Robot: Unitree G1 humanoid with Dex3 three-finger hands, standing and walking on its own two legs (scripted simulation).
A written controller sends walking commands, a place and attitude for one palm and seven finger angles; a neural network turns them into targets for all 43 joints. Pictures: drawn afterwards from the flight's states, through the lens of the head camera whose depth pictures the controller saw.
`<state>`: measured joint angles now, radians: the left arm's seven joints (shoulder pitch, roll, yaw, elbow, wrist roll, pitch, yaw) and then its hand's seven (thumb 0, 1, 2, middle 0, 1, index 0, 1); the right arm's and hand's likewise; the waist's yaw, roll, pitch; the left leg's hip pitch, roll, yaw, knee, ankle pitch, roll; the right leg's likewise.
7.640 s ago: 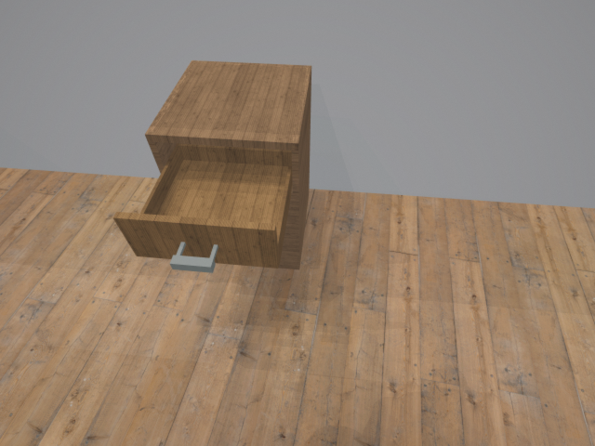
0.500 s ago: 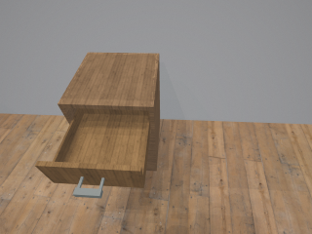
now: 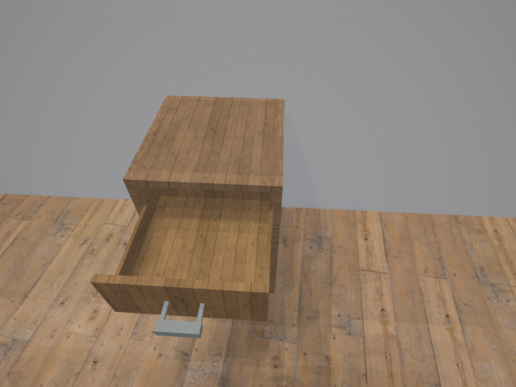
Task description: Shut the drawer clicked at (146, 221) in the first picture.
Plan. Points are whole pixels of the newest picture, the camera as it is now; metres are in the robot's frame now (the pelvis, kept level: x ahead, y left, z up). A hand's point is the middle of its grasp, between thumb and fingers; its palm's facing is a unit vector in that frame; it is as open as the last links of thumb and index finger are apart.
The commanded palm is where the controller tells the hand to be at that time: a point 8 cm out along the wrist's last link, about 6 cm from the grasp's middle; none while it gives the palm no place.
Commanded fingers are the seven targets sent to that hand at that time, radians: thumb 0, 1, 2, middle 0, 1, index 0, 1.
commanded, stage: come to a stop and stand still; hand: left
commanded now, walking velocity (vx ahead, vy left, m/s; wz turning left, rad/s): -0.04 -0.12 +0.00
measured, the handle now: (181, 318) +0.31 +0.20 -0.23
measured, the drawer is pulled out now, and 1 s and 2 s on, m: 0.29 0.29 0.29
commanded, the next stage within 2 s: look again from close up in 1.58 s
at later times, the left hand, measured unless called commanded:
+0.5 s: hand out of the picture -0.01 +0.15 -0.16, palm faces +0.02 -0.99 -0.13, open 7.3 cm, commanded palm none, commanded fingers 0.00 0.90 0.90 -0.20 -0.30 -0.20 -0.30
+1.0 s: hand out of the picture +0.03 +0.22 -0.16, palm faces -0.01 -0.98 -0.19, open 7.3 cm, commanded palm none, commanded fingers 0.00 0.90 0.90 -0.20 -0.30 -0.20 -0.30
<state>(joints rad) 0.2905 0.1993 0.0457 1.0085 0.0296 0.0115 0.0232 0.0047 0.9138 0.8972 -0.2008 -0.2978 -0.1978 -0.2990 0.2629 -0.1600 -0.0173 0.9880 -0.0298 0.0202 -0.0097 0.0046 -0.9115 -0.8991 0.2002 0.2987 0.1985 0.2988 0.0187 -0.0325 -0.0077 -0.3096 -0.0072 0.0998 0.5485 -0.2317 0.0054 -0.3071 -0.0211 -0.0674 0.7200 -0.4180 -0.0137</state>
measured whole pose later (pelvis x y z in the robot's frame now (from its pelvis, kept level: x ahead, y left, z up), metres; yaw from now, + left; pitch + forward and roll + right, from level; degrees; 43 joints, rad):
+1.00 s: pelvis +0.02 +0.05 +0.01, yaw -2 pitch +0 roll +0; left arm 0.32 0.15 -0.01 1.05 0.02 0.00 0.04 0.00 0.91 0.90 -0.20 -0.30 -0.20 -0.30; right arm 0.34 -0.13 0.02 1.09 -0.01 -0.03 -0.02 0.01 -0.91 -0.90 0.20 0.30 0.20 0.30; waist 0.00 -0.01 0.01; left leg -0.23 -0.02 0.07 0.48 -0.26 0.04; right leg -0.19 -0.01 -0.03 0.50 -0.31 -0.01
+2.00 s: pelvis +0.03 +0.02 +0.02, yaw -1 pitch -1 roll +1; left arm 0.34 0.12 -0.03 1.09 0.01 -0.01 0.04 0.00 0.91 0.90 -0.20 -0.30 -0.20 -0.30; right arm 0.30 -0.12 0.02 1.15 0.00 -0.02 -0.03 0.00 -0.91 -0.90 0.20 0.30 0.20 0.30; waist 0.01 -0.02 0.04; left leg -0.16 0.01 0.05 0.42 -0.23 0.00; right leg -0.13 0.02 -0.05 0.44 -0.29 -0.05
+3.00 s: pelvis -0.05 +0.02 -0.13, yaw +0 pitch +19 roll -3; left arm 0.50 0.12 -0.03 -0.08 -0.21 -0.64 -0.24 0.02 0.91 0.90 -0.73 -0.87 -0.73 -0.87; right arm 0.08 -0.17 0.02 0.51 0.00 -0.20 -0.02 0.01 -0.91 -0.90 0.20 0.30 0.20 0.30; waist 0.07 0.06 -0.17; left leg -1.21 0.03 -0.04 1.42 -0.54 0.00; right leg -1.11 0.00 -0.15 1.40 -0.61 -0.08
